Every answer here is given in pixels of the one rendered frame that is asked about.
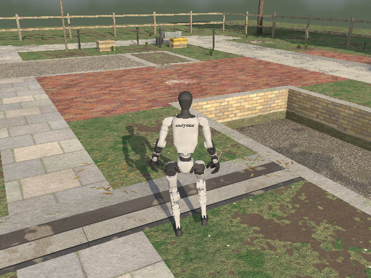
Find robot left shin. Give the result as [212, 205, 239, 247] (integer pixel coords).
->
[170, 193, 180, 229]

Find robot left hand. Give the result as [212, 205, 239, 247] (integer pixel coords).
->
[150, 159, 163, 172]

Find robot right upper arm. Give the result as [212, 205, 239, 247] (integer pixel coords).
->
[197, 116, 213, 149]

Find robot right forearm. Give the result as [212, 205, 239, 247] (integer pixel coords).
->
[207, 140, 219, 163]

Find robot right foot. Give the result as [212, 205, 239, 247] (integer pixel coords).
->
[201, 215, 209, 226]

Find robot left forearm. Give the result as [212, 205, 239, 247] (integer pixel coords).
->
[151, 139, 163, 162]

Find robot left upper arm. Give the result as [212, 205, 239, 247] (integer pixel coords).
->
[157, 116, 173, 148]

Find robot right hand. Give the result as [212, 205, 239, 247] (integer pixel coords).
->
[206, 161, 220, 174]

